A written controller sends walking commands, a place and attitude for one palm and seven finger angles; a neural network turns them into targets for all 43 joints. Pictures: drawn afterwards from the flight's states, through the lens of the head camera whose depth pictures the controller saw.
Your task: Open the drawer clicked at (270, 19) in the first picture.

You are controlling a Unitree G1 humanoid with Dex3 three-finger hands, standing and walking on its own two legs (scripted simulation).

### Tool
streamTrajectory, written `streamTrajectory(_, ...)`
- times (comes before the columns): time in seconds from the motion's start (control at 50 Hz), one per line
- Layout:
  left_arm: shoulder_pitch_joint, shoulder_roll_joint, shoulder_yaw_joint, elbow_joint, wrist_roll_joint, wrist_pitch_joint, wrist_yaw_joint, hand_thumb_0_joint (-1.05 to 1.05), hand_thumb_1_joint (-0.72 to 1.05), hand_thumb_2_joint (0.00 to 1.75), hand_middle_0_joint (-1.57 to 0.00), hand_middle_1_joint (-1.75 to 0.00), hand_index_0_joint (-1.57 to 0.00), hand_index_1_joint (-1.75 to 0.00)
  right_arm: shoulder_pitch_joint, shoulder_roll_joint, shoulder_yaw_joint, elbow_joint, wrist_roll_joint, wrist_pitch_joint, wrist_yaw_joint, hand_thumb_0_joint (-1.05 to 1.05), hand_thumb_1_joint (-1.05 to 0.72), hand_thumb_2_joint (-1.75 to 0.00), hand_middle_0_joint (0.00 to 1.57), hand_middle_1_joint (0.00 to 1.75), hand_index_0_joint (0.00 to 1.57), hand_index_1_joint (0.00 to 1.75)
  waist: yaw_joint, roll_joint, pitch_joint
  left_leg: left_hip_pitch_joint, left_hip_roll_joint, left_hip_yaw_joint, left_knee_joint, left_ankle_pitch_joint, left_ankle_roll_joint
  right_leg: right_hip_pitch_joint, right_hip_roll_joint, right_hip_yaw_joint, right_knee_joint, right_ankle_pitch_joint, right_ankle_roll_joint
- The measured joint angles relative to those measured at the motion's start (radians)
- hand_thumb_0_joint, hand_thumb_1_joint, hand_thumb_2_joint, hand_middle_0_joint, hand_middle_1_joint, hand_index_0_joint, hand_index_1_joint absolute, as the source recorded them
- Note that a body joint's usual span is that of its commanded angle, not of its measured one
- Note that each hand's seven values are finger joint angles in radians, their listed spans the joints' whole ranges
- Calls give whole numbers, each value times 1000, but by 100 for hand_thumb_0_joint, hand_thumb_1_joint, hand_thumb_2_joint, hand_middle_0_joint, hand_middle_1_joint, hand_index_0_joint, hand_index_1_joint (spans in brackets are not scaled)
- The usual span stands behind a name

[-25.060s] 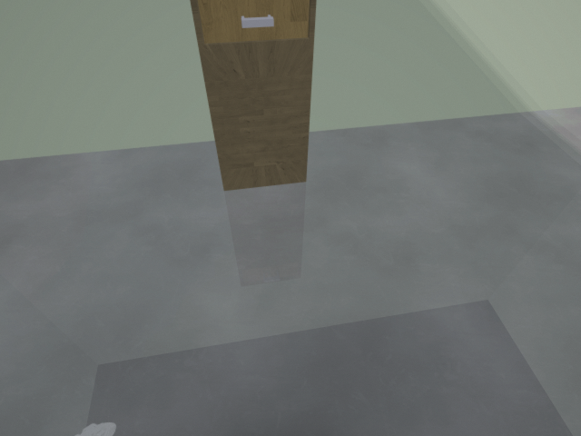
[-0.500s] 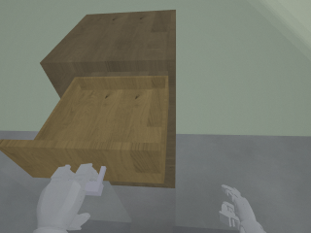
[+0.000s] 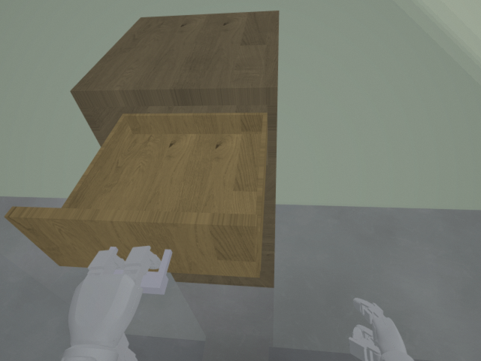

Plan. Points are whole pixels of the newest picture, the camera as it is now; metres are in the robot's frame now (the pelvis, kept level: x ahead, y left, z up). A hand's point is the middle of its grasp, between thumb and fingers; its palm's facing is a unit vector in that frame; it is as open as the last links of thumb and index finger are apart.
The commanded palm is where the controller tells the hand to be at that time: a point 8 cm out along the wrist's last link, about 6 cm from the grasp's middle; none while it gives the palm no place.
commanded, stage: lift the hand off the handle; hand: left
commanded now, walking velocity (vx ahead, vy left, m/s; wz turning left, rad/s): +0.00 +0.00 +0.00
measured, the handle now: (134, 267) +0.23 +0.21 +0.06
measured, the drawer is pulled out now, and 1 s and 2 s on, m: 0.29 0.29 0.29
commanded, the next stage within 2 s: draw the hand back to the body in 1.30 s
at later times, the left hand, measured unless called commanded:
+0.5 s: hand (104, 284) +0.19 +0.22 +0.10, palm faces +0.13 -0.16 -0.98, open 13.8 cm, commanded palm +0.15 +0.20 +0.17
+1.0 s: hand (102, 240) +0.21 +0.20 +0.18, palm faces +0.23 -0.16 -0.96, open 13.8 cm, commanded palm +0.16 +0.20 +0.24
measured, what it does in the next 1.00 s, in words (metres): stands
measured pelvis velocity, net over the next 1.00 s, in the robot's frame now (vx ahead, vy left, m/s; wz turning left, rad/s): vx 0.00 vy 0.01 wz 0.01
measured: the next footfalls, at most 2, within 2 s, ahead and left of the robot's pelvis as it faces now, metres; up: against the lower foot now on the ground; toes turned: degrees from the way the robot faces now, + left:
none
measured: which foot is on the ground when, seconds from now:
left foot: down 0.00-1.00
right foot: down 0.00-1.00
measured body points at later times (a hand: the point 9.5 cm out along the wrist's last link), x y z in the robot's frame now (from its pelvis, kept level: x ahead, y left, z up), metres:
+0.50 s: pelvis +0.00 +0.01 +0.02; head -0.01 -0.04 +0.46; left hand +0.17 +0.22 +0.16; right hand +0.23 -0.19 -0.07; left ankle +0.00 +0.12 -0.71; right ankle -0.01 -0.08 -0.71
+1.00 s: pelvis +0.00 +0.01 +0.02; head -0.02 -0.04 +0.47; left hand +0.19 +0.21 +0.23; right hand +0.25 -0.15 -0.06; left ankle +0.00 +0.12 -0.71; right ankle -0.01 -0.08 -0.71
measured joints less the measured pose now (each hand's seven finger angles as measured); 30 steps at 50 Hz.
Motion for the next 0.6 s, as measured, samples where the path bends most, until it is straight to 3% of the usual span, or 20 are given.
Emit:
streamTrajectory(0.18,-25,16,0,-6,-39,22,-76,0,-49,30,-35,-121,-32,-120,-13,19,26,0,3,-4,-10,2,-90,-89,20,30,20,30,-1,6,11,57,3,-3,-38,18,-2,59,4,-1,-42,20,-1)
streamTrajectory(0.34,-32,42,26,-70,-62,24,-117,0,-49,30,-38,-120,-32,-120,-22,-4,17,-9,1,-10,-10,2,-90,-89,20,30,20,30,4,18,29,108,5,-9,-84,38,1,119,7,-5,-107,48,1)
streamTrajectory(0.44,-52,32,50,-124,-75,76,-148,0,-49,30,-36,-120,-32,-120,-22,-21,8,-5,8,-2,0,2,-90,-89,20,30,20,30,11,27,30,138,-2,-12,-118,51,6,154,1,-7,-144,62,8)
streamTrajectory(0.6,-81,34,3,-190,-83,132,-251,0,-49,30,-33,-120,-35,-122,-28,-27,27,-19,18,18,15,2,-91,-89,20,30,20,30,23,38,40,186,-12,-12,-161,67,15,204,-8,-6,-190,78,17)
